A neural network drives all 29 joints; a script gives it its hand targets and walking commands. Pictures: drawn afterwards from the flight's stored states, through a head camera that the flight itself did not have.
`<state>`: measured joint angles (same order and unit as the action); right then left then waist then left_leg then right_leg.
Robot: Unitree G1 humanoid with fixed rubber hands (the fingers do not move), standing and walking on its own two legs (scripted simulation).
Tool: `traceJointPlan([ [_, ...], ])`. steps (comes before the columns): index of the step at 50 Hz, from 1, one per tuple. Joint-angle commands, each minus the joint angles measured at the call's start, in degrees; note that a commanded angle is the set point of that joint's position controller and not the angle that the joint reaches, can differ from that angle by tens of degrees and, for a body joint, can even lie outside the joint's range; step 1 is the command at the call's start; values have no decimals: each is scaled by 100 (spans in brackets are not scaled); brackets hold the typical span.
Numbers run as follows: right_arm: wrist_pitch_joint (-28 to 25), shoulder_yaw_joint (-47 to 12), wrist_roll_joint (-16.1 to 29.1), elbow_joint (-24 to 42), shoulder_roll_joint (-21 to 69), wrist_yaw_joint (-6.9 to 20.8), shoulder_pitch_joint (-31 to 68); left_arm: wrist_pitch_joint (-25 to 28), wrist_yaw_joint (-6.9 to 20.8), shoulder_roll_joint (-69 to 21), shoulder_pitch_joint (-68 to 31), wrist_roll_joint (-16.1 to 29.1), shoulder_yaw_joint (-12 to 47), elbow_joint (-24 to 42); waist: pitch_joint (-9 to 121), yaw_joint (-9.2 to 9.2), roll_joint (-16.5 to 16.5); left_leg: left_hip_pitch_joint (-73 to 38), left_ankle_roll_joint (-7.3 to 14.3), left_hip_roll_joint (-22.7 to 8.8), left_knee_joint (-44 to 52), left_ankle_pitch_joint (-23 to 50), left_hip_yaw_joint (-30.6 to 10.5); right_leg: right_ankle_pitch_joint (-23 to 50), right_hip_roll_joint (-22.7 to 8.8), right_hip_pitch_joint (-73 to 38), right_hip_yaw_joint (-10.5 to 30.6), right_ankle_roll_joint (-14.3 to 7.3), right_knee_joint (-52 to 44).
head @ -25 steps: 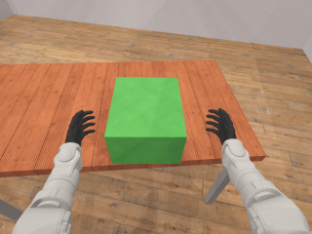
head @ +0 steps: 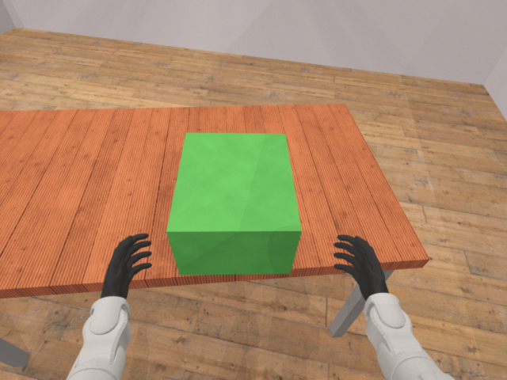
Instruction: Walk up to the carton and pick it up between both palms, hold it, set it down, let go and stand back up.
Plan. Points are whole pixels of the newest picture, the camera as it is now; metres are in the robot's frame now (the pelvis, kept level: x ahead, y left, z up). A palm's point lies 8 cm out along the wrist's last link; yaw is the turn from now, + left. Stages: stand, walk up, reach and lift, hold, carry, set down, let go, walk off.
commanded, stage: set down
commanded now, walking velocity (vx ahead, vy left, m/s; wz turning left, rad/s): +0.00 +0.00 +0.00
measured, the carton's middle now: (235, 200) +0.48 +0.05 -0.05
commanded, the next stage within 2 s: let go in 1.04 s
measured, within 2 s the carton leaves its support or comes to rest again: neither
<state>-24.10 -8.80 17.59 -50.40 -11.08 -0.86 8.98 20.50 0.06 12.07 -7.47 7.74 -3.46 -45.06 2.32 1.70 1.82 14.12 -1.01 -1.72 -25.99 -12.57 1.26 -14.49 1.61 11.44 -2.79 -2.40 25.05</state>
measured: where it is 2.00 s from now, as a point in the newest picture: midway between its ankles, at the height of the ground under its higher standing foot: outside the picture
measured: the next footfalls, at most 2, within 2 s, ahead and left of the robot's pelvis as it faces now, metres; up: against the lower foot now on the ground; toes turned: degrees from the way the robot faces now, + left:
none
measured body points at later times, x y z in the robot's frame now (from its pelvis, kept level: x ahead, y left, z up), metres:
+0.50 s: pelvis +0.02 +0.02 +0.01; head +0.00 +0.03 +0.45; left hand +0.22 +0.24 -0.05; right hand +0.22 -0.19 -0.05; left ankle +0.01 +0.13 -0.74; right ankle -0.01 -0.09 -0.74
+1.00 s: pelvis +0.01 +0.01 +0.01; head +0.01 +0.02 +0.46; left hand +0.19 +0.24 -0.08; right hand +0.18 -0.21 -0.07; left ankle +0.01 +0.13 -0.74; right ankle -0.01 -0.09 -0.74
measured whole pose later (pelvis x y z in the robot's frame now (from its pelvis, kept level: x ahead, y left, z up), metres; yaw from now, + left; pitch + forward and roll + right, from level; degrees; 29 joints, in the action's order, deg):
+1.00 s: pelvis +0.01 +0.01 +0.01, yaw -2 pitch -4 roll +0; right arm -12.8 -1.0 1.9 -41.1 -9.6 -0.4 -10.7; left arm -3.0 1.2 11.8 11.8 -0.3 -2.1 -30.4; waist -3.2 1.3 0.8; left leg 3.3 -0.4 -1.3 -19.4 -11.8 2.4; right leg -12.3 1.6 1.0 -0.5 -1.5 17.6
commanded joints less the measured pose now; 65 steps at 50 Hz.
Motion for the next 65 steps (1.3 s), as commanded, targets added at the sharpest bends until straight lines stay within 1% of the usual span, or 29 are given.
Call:
traceJointPlan([
  [1, -352, 241, -287, 587, -383, -199, -318, -123, 259, 562, 442, -208, -340, 1067, 603, -118, 28, -849, -106, 364, 320, 1867, -40, 2495, -207, -815, 481, 324, -447],
  [2, -396, 305, -401, 903, -367, -213, -230, -137, 218, 601, 314, -101, -281, 1441, 442, -120, 103, -792, -61, 314, 347, 1693, -18, 2071, -154, -664, 474, 304, -482],
  [3, -412, 410, -488, 1225, -383, -192, -150, -128, 154, 675, 137, -19, -221, 1814, 322, -125, 46, -777, -33, 281, 360, 1487, 20, 1583, -137, -474, 488, 254, -547],
  [5, -323, 614, -678, 1757, -398, -59, 3, -119, -46, 753, -109, 103, 10, 2180, 133, -124, -121, -900, 12, 177, 425, 961, 53, 553, -114, 37, 430, 89, -690],
  [7, -119, 809, -848, 1870, -346, 87, -16, -216, -216, 709, -102, 146, 252, 2119, 47, -160, -233, -1012, 50, 77, 552, 429, 61, -172, -140, 354, 373, -44, -785],
  [9, 103, 845, -930, 1686, -230, 163, -225, -415, -284, 628, 89, 104, 339, 1874, 39, -126, -275, -1008, 77, 39, 664, 134, 70, -364, -209, 303, 398, -76, -810],
  [10, 202, 815, -936, 1572, -187, 180, -367, -526, -286, 600, 209, 65, 331, 1754, 67, -77, -282, -1039, 78, 39, 689, 160, 83, -320, -239, 221, 419, -67, -820],
  [12, 350, 738, -920, 1408, -170, 189, -646, -719, -255, 573, 482, -24, 262, 1580, 171, 26, -294, -1181, 58, 56, 683, 493, 99, -66, -257, 46, 440, -36, -843],
  [15, 464, 634, -873, 1312, -273, 161, -930, -945, -165, 543, 917, -209, 82, 1432, 329, 128, -306, -1543, -24, 117, 556, 1444, 91, 498, -176, -146, 408, -14, -909],
  [18, 505, 609, -879, 1309, -423, 113, -1067, -1147, -66, 470, 1198, -411, -70, 1451, 275, 158, -293, -1810, -91, 173, 465, 2144, 72, 936, -62, -179, 346, -8, -1008],
  [21, 520, 676, -962, 1377, -505, 90, -1150, -1328, -31, 366, 1295, -551, -96, 1694, 61, 134, -278, -1869, -121, 173, 489, 2367, 73, 1066, 19, -132, 271, -13, -1084],
  [26, 601, 824, -1114, 1507, -499, 135, -1320, -1540, -75, 275, 1353, -666, 22, 2192, -175, 23, -297, -1905, -139, 114, 563, 2356, 91, 968, 47, -14, 207, -40, -1175],
  [30, 709, 887, -1216, 1540, -424, 164, -1480, -1658, -98, 313, 1441, -674, 100, 2352, -183, -54, -287, -1923, -111, 106, 599, 2150, 111, 933, -27, -6, 237, -12, -1203],
  [36, 842, 889, -1361, 1507, -355, 124, -1607, -1855, -39, 433, 1613, -720, 44, 2223, -124, -33, -243, -1892, -72, 164, 588, 1982, 138, 1100, -121, -130, 285, 81, -1188],
  [40, 890, 881, -1442, 1493, -367, 69, -1627, -2003, 38, 478, 1692, -767, -15, 2092, -128, 3, -209, -1870, -64, 201, 576, 1983, 158, 1249, -127, -203, 270, 136, -1166],
  [44, 957, 901, -1524, 1476, -385, 33, -1638, -2168, 96, 478, 1701, -799, -22, 2014, -210, 1, -185, -1876, -57, 201, 583, 1930, 177, 1202, -107, -162, 224, 153, -1170],
  [49, 1109, 964, -1639, 1444, -383, 25, -1647, -2384, 121, 472, 1632, -822, 17, 1973, -345, -47, -177, -1860, -45, 170, 604, 1731, 195, 963, -94, -50, 172, 144, -1178],
  [52, 1212, 1034, -1728, 1410, -374, 35, -1596, -2505, 101, 496, 1492, -825, 56, 1977, -397, -109, -190, -1812, -37, 141, 618, 1483, 209, 780, -98, 25, 148, 141, -1144],
  [55, 1233, 1199, -1860, 1345, -433, 85, -1479, -2593, 27, 501, 1303, -799, 177, 2087, -367, -205, -246, -1744, -34, 68, 626, 1168, 206, 602, -80, 121, 103, 116, -1037],
  [57, 1206, 1301, -1919, 1329, -484, 154, -1366, -2598, -56, 505, 1198, -764, 255, 2191, -297, -237, -298, -1660, -37, 9, 627, 1015, 196, 516, -68, 159, 79, 81, -953],
  [60, 1184, 1303, -1903, 1315, -512, 239, -1372, -2540, -128, 513, 1301, -754, 243, 2122, -173, -202, -248, -1630, -42, 9, 570, 1214, 184, 694, -78, 66, 112, 65, -905],
  [64, 1164, 1151, -1807, 1250, -566, 225, -1491, -2559, -54, 510, 1523, -842, 96, 1842, -47, -132, -128, -1805, -48, 151, 445, 1626, 179, 1369, -103, -112, 190, 156, -910],
  [65, 1125, 1144, -1788, 1312, -612, 241, -1488, -2561, -64, 564, 1511, -863, 34, 1876, 50, -8, -180, -1722, -67, 140, 462, 1638, 196, 1366, -79, -146, 165, 118, -837],
])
